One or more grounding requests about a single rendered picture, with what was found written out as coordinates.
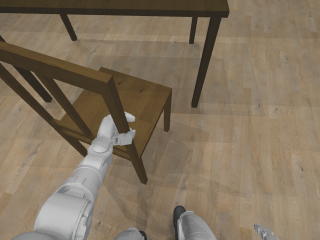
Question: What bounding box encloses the left robot thigh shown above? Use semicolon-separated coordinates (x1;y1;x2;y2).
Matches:
113;230;145;240

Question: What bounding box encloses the left robot forearm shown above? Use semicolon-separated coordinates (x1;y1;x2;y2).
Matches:
33;136;113;231

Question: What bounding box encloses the table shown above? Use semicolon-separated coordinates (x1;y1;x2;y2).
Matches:
0;0;230;108

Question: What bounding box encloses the right robot hand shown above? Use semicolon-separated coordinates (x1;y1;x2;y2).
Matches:
254;223;279;240

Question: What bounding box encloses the right robot foot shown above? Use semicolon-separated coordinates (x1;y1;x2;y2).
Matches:
173;205;186;240

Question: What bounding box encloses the left robot hand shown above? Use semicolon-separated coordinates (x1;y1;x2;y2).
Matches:
97;111;136;146

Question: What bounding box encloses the chair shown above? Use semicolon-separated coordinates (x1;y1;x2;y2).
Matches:
0;41;172;185

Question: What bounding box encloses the left robot upper arm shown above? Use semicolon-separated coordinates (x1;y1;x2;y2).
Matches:
11;192;95;240

